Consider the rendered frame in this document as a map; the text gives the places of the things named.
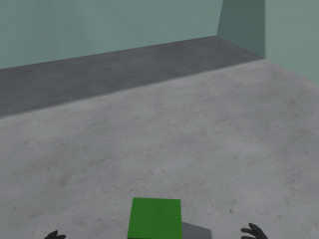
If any right robot hand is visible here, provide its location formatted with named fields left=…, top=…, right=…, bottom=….
left=240, top=223, right=268, bottom=239

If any carton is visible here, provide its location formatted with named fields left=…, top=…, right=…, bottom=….
left=127, top=197, right=182, bottom=239

